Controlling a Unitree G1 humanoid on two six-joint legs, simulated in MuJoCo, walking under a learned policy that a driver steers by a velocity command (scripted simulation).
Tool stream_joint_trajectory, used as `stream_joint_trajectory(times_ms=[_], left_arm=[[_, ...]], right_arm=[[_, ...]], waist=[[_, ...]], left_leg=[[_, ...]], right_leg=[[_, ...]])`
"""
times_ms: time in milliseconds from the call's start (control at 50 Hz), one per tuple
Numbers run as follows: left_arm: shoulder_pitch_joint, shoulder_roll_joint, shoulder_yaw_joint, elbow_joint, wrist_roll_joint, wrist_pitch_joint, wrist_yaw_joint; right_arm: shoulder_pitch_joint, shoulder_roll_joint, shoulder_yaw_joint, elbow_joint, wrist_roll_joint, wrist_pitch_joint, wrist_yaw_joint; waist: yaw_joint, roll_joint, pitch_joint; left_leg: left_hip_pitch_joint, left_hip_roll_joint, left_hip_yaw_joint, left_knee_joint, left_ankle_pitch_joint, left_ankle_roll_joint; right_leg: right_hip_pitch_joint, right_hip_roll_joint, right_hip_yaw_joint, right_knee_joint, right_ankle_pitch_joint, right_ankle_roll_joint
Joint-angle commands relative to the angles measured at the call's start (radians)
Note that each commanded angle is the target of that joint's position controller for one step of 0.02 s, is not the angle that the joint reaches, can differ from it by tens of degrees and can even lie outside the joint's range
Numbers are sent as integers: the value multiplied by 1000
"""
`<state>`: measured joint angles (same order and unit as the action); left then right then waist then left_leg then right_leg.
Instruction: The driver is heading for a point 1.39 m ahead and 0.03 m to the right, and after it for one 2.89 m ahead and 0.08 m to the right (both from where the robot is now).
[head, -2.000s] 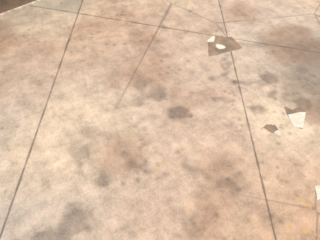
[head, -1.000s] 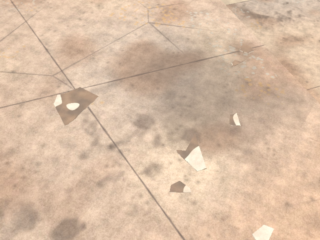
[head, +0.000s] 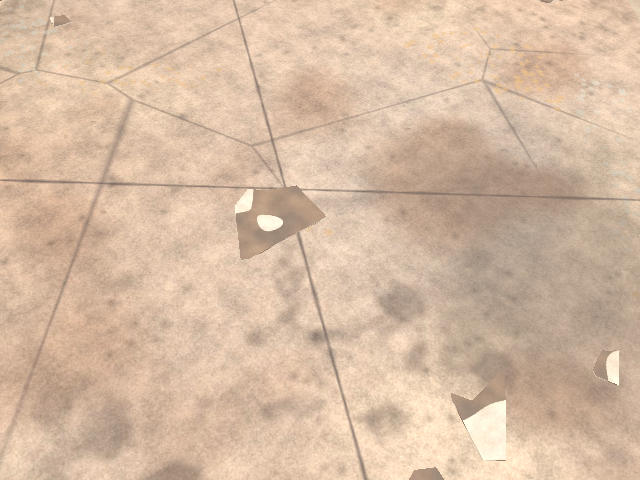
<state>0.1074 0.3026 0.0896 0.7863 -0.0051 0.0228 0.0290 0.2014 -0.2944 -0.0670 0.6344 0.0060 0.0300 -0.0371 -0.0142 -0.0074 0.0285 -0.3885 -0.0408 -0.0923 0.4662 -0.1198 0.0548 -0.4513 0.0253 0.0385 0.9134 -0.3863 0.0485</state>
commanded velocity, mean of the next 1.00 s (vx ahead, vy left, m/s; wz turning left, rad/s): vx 0.42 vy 0.00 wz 0.11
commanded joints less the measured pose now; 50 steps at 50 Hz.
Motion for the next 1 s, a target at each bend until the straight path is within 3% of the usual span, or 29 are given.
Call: stream_joint_trajectory(times_ms=[20,80,100,120,140,160,180,200,220,260,320,380,440,500,520,540,560,580,600,620,640,660,680,700,720,760,840,920,1000], left_arm=[[3,72,15,-63,-7,-36,-18],[104,78,20,-25,-14,-57,-33],[184,80,23,9,-10,-63,-35],[284,105,30,53,2,-66,-31],[317,140,36,64,1,-68,-25],[224,217,45,19,36,-81,-31],[137,200,43,-11,40,-96,-22],[72,143,28,-25,17,-105,-9],[66,118,19,-31,7,-108,-1],[131,108,12,-16,11,-115,7],[251,92,3,22,21,-120,-4],[284,110,0,32,16,-110,-13],[309,143,3,49,-4,-100,-16],[333,169,8,74,-26,-90,-27],[336,177,9,83,-33,-86,-30],[325,189,10,89,-35,-82,-30],[307,183,5,94,-36,-80,-29],[299,152,-8,83,-26,-90,-28],[345,18,-50,27,5,-108,-39],[331,49,-41,45,-21,-132,-40],[258,120,-13,16,-55,-134,-39],[211,109,-14,1,-52,-129,-37],[193,97,-12,5,-34,-121,-32],[218,87,-6,15,-27,-104,-30],[247,64,-8,28,-28,-88,-31],[251,28,-12,30,-31,-65,-32],[151,23,-11,-13,-22,-58,-33],[8,4,-27,-65,-13,-67,-65],[-92,12,-32,-129,-16,-69,-91]], right_arm=[[-10,-185,-55,-70,4,-10,-11],[-24,-180,-55,-71,18,-3,-7],[-60,-166,-52,-83,24,3,-8],[-98,-134,-46,-102,26,5,-9],[-40,-47,-27,-89,35,8,-5],[-58,-83,-36,-138,31,-10,4],[-73,-138,-47,-144,26,-25,14],[-37,-158,-55,-118,18,-30,24],[-8,-150,-57,-88,9,-30,28],[-25,-116,-48,-81,0,-38,37],[-61,-57,-27,-92,14,-51,41],[-143,-38,-14,-130,18,-64,53],[-218,-8,6,-159,17,-75,76],[-228,-23,6,-168,22,-81,89],[-211,-39,-1,-168,20,-85,90],[-140,-66,-16,-154,20,-89,88],[23,-108,-42,-104,22,-89,81],[196,-166,-69,-58,16,-83,65],[315,-284,-87,-40,-11,-77,44],[335,-229,-68,-41,-23,-82,42],[264,-173,-45,-28,-22,-91,49],[199,-130,-33,-17,-9,-95,52],[130,-90,-22,-12,-3,-101,56],[77,-61,-15,-10,-6,-112,58],[48,-49,-16,-3,-10,-123,58],[31,-44,-20,21,-15,-143,55],[54,-61,-30,67,-26,-150,39],[81,-108,-43,94,-14,-142,25],[125,-137,-56,129,6,-115,20]], waist=[[10,207,-139],[57,208,-83],[100,197,-61],[136,153,-48],[99,-98,-89],[60,-210,3],[25,-212,66],[-1,-189,88],[-3,-167,68],[32,-115,65],[78,-88,71],[108,-105,96],[129,-114,117],[118,-133,127],[95,-145,114],[36,-157,67],[-63,-132,-31],[-148,-101,-164],[-134,190,-357],[-144,224,-471],[-124,178,-298],[-87,170,-181],[-51,138,-109],[-11,166,-69],[14,173,-56],[38,125,-22],[30,79,41],[-15,41,85],[-44,30,107]], left_leg=[[132,210,-351,-242,-489,138],[13,173,-384,-262,-552,119],[-48,131,-362,-244,-554,83],[-169,59,-286,-143,-526,13],[-316,-34,-125,246,-486,-22],[-512,-51,-80,415,-363,-24],[-545,21,-113,526,-284,-25],[-549,30,-113,585,-196,-35],[-535,35,-87,633,-152,-50],[-520,50,-47,713,-64,-71],[-513,59,-31,672,12,-82],[-473,76,15,478,58,-91],[-366,100,109,305,49,-83],[-240,82,147,173,-42,-36],[-174,63,156,132,-78,-14],[-53,32,169,91,-81,10],[168,3,181,31,-33,43],[479,67,109,76,-9,71],[859,385,-337,44,-126,194],[801,486,-629,-130,-175,245],[668,448,-459,-150,-174,192],[529,405,-307,-166,-145,162],[407,352,-204,-204,-124,136],[316,311,-114,-245,-86,116],[260,296,-63,-281,-55,112],[219,293,20,-322,55,120],[247,288,138,-349,145,120],[293,304,230,-375,165,108],[452,340,278,-312,269,91]], right_leg=[[67,19,-12,-174,-59,-13],[231,32,-26,-369,-35,-65],[331,21,-43,-521,69,-94],[477,-31,-30,-635,104,-120],[595,-261,205,-651,-60,-145],[452,-435,521,-747,-317,-249],[368,-465,558,-790,-418,-285],[375,-403,452,-801,-346,-239],[400,-352,348,-792,-248,-195],[399,-307,187,-791,-61,-169],[412,-275,77,-792,60,-190],[423,-272,11,-801,152,-204],[406,-291,-30,-813,221,-213],[430,-319,-47,-783,317,-208],[439,-328,-39,-742,438,-205],[443,-328,-44,-656,651,-194],[408,-289,-91,-470,840,-168],[231,-244,-113,-232,758,-129],[-151,-98,-121,188,165,-57],[-223,-24,80,376,-193,-55],[-301,-74,102,432,-127,-63],[-312,-123,61,402,-45,-70],[-279,-154,51,347,38,-67],[-221,-178,56,308,106,-65],[-171,-183,53,303,152,-60],[-174,-177,56,289,199,-50],[-268,-155,89,115,347,-40],[-248,-139,6,-127,474,-59],[-290,-129,-47,-244,398,-102]])
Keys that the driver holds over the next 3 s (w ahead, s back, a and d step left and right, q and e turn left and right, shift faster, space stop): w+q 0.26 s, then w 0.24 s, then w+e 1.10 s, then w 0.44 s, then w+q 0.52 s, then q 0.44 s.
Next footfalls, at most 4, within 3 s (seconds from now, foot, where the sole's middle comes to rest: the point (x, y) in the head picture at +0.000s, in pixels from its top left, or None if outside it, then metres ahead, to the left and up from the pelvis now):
0.14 right None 0.02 -0.14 -0.78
0.58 left None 0.23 0.22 -0.78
1.12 right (298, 424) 0.57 0.03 -0.78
1.60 left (236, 298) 0.88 0.18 -0.78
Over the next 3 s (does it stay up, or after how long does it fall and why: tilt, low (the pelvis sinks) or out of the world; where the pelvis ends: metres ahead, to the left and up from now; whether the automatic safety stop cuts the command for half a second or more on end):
stays up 1.33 -0.10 0.00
